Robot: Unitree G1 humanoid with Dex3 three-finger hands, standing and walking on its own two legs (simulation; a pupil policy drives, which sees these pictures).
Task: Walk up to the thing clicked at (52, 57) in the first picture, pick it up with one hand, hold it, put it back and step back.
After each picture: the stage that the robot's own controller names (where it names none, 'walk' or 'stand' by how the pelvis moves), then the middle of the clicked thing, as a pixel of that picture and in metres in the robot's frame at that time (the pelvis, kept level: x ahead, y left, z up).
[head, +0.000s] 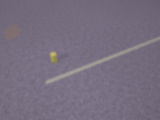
stand; (53, 57) +1.21 +0.35 -0.72
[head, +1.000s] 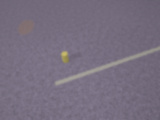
walk; (65, 57) +1.11 +0.31 -0.72
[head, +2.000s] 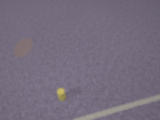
walk; (61, 94) +0.70 +0.26 -0.72
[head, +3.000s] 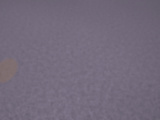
walk; out of the picture +0.43 +0.18 -0.70
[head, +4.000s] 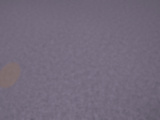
stand; out of the picture +0.36 +0.21 -0.72
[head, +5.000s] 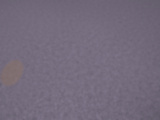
stand; out of the picture +0.34 +0.18 -0.72
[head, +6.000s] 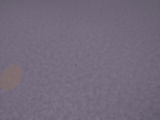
stand; out of the picture +0.35 +0.19 -0.73
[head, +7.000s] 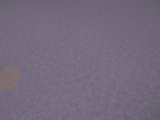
stand; out of the picture +0.34 +0.19 -0.73
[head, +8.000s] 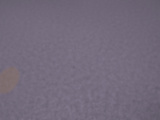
go down; out of the picture +0.33 +0.19 -0.73
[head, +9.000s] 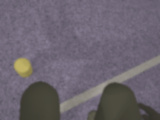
go down; (24, 68) +0.41 +0.24 -0.33
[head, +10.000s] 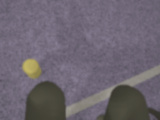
approach; (32, 69) +0.40 +0.24 -0.30
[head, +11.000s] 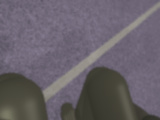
close in; out of the picture +0.40 +0.28 -0.22
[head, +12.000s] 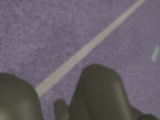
close; out of the picture +0.39 +0.29 -0.22
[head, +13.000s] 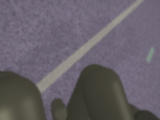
lift; out of the picture +0.38 +0.29 -0.22
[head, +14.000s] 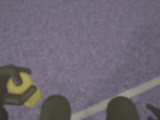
lift; (26, 90) +0.31 +0.21 -0.05
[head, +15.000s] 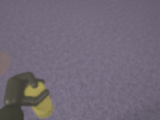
hold; (40, 100) +0.31 +0.17 -0.02
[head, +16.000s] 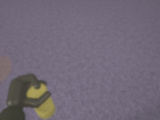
hold; (42, 101) +0.31 +0.17 -0.03
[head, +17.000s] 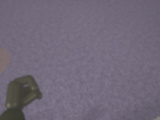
crouch; out of the picture +0.31 +0.17 -0.54
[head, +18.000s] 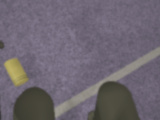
lower; (16, 72) +0.44 +0.25 -0.34
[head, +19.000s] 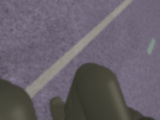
lower; out of the picture +0.40 +0.31 -0.25
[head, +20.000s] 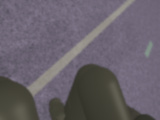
lower; out of the picture +0.39 +0.32 -0.25
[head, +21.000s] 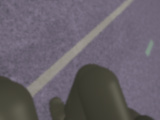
lower; out of the picture +0.39 +0.32 -0.25
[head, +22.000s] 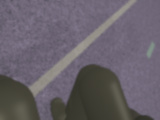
lower; out of the picture +0.39 +0.32 -0.25
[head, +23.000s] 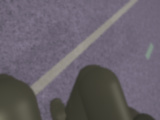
loosen; out of the picture +0.39 +0.32 -0.25
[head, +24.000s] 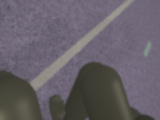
withdraw; out of the picture +0.38 +0.33 -0.24
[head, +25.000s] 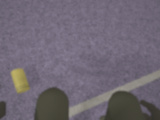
walk; (20, 80) +0.39 +0.35 -0.40
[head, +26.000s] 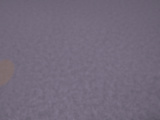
stand; out of the picture +0.29 +0.39 -0.69
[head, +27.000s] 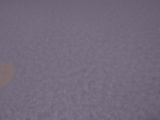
stand; out of the picture +0.26 +0.49 -0.69
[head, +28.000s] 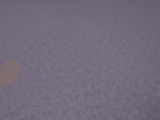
stand; out of the picture +0.23 +0.55 -0.73
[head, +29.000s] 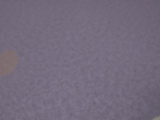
walk; out of the picture +0.23 +0.60 -0.73
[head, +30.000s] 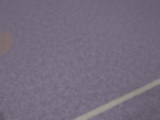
walk; out of the picture +0.37 +0.64 -0.73
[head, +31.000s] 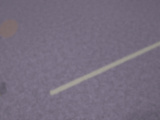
walk; out of the picture +0.65 +0.81 -0.71
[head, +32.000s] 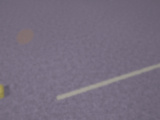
stand; out of the picture +0.76 +0.79 -0.74
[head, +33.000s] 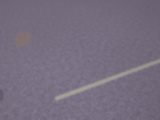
stand; out of the picture +0.74 +0.87 -0.75
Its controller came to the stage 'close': yes
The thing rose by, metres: 0.69
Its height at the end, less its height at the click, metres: -0.02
